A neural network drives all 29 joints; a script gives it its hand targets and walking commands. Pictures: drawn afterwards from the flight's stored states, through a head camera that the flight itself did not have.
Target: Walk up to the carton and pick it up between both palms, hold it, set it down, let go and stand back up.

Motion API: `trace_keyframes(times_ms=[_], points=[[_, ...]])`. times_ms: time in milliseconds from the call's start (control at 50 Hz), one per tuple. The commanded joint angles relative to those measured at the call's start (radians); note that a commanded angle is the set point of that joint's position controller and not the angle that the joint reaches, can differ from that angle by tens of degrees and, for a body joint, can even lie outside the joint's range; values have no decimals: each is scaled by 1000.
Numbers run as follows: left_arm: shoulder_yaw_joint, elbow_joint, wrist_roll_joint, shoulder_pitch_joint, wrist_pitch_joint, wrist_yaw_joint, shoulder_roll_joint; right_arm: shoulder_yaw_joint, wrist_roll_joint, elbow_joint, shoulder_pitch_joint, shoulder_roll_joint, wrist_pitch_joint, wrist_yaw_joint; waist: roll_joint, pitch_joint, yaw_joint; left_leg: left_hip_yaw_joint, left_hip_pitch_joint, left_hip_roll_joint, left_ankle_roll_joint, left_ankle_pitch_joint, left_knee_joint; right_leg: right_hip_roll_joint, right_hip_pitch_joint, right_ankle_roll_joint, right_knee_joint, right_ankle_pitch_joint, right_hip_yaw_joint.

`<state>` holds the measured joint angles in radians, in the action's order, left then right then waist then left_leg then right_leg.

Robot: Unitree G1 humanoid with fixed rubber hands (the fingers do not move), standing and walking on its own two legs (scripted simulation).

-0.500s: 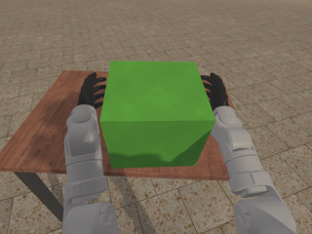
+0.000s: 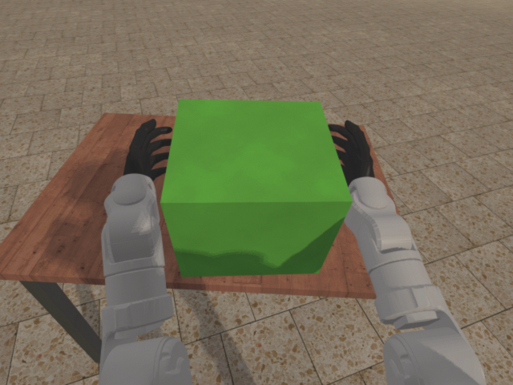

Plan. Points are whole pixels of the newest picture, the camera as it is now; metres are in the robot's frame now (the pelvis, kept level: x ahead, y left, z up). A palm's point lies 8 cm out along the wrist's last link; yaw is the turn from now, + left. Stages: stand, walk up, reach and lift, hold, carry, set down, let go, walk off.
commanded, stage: hold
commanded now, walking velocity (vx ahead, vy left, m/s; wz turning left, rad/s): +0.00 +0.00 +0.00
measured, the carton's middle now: (251, 189) +0.38 +0.00 +0.13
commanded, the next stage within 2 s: none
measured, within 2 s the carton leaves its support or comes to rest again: neither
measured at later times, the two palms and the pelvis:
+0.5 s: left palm (144, 174) +0.35 +0.16 +0.19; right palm (360, 173) +0.35 -0.16 +0.18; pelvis +0.00 +0.00 +0.00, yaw +0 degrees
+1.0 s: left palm (143, 171) +0.35 +0.16 +0.20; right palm (362, 170) +0.35 -0.16 +0.18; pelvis -0.01 -0.01 +0.00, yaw +0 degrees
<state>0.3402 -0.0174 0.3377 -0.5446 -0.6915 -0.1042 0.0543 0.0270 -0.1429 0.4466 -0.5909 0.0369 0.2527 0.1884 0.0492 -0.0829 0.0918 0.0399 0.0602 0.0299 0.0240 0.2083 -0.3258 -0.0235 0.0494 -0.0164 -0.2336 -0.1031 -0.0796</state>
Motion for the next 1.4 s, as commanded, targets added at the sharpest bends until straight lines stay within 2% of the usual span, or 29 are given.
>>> trace_keyframes(times_ms=[0,340,360,420,480,520,600,660,680,720,740,760,800,820,840,880,900,940,1000,1040,1080,1160,1200,1220,1240,1260,1340,1380], points=[[-488,35,-122,-511,34,-111,435,-349,-50,-252,-636,-477,-57,-122,-71,292,-1,-92,-87,-68,24,-284,58,81,168,3,-15,70,-48],[-461,24,-120,-519,33,-124,417,-362,-48,-253,-645,-505,-56,-107,-44,315,-1,-101,-101,-84,8,-259,53,66,217,-14,-20,156,-36],[-500,49,-135,-514,33,-112,435,-362,-59,-255,-632,-481,-56,-108,-87,345,18,-93,-75,-83,31,-299,43,75,186,-4,-22,158,-35],[-494,35,-136,-486,28,-110,428,-374,-69,-286,-628,-487,-54,-102,-66,333,15,-91,-61,-87,28,-335,21,76,185,-7,-18,187,-36],[-501,65,-140,-488,28,-115,429,-375,-72,-287,-607,-486,-45,-96,-60,333,26,-88,-65,-87,31,-337,26,78,206,-10,-22,204,-36],[-482,54,-130,-509,26,-117,411,-373,-71,-255,-608,-482,-33,-99,-50,305,16,-91,-87,-87,28,-303,40,76,195,-10,-19,169,-37],[-497,63,-141,-531,30,-107,430,-390,-78,-285,-645,-498,-35,-106,-52,331,0,-90,-79,-82,25,-317,40,78,187,-5,-17,153,-35],[-487,33,-145,-551,35,-106,430,-379,-69,-285,-675,-514,-38,-107,-42,330,-8,-94,-99,-81,11,-252,54,77,168,-6,-12,97,-36],[-497,22,-147,-542,33,-101,445,-371,-71,-280,-675,-507,-37,-111,-65,325,-7,-92,-94,-77,16,-252,55,80,154,1,-10,77,-37],[-485,0,-140,-557,27,-96,450,-342,-53,-248,-677,-493,-35,-119,-72,302,-4,-97,-103,-76,15,-195,70,79,126,6,1,9,-36],[-479,-4,-141,-573,28,-96,443,-341,-48,-258,-706,-499,-40,-123,-60,313,-12,-101,-116,-77,4,-163,75,76,125,2,2,-13,-36],[-476,-8,-137,-564,27,-96,444,-328,-40,-219,-674,-493,-37,-124,-62,295,-1,-98,-115,-74,7,-167,77,76,125,5,-1,-2,-37],[-452,-12,-129,-573,24,-99,439,-317,-33,-207,-689,-498,-38,-130,-43,301,-12,-101,-128,-73,0,-140,88,76,133,1,1,-23,-39],[-443,-47,-121,-579,22,-102,431,-301,-25,-173,-681,-496,-34,-131,-51,269,-2,-104,-142,-74,-2,-120,94,71,128,1,4,-36,-36],[-450,-26,-123,-568,20,-100,442,-314,-28,-195,-691,-497,-41,-134,-57,313,-11,-103,-127,-74,-1,-139,89,72,142,0,-1,-19,-35],[-444,-37,-124,-586,20,-104,436,-293,-24,-161,-683,-494,-38,-135,-60,291,7,-102,-124,-74,5,-144,86,73,146,0,0,-9,-35],[-458,-27,-132,-572,23,-106,444,-311,-32,-195,-689,-500,-45,-132,-55,330,3,-100,-108,-76,7,-184,70,76,162,-2,-4,28,-37],[-466,-46,-135,-573,27,-106,456,-295,-28,-202,-705,-495,-50,-129,-68,324,18,-98,-104,-76,14,-178,68,77,148,0,-2,21,-39],[-436,-54,-114,-566,31,-108,443,-302,-28,-167,-687,-496,-47,-128,-52,301,6,-101,-108,-82,12,-203,68,76,158,-2,-1,41,-36],[-425,-53,-112,-567,30,-117,423,-305,-30,-164,-676,-501,-45,-121,-39,297,11,-100,-114,-88,8,-211,65,70,181,-10,-4,80,-34],[-457,-18,-122,-557,31,-116,437,-333,-50,-214,-686,-506,-53,-114,-65,338,8,-98,-93,-89,18,-273,46,73,200,-10,-13,133,-34],[-490,14,-145,-556,48,-106,442,-393,-77,-288,-713,-535,-61,-100,-40,385,-3,-90,-85,-92,11,-321,24,78,215,-19,-27,200,-31],[-501,43,-149,-544,53,-97,438,-402,-82,-280,-678,-528,-56,-100,-53,384,-2,-87,-69,-90,15,-345,20,78,207,-17,-31,212,-31],[-491,41,-140,-530,51,-97,427,-412,-84,-278,-661,-526,-52,-98,-38,381,-6,-89,-64,-93,11,-341,18,75,210,-20,-29,218,-29],[-477,23,-135,-534,48,-101,418,-390,-74,-239,-639,-523,-42,-96,-40,325,4,-90,-89,-94,10,-295,35,71,193,-21,-22,194,-29],[-472,26,-133,-510,43,-105,423,-401,-77,-266,-639,-527,-45,-97,-34,339,-8,-92,-98,-92,4,-277,42,70,204,-19,-22,179,-25],[-485,62,-130,-503,25,-111,435,-381,-79,-260,-611,-496,-37,-98,-51,315,10,-92,-65,-81,26,-331,38,82,190,-8,-18,179,-34],[-494,47,-131,-505,18,-114,436,-358,-74,-260,-619,-478,-34,-100,-71,299,20,-95,-62,-81,30,-306,38,80,166,-3,-7,137,-34]])
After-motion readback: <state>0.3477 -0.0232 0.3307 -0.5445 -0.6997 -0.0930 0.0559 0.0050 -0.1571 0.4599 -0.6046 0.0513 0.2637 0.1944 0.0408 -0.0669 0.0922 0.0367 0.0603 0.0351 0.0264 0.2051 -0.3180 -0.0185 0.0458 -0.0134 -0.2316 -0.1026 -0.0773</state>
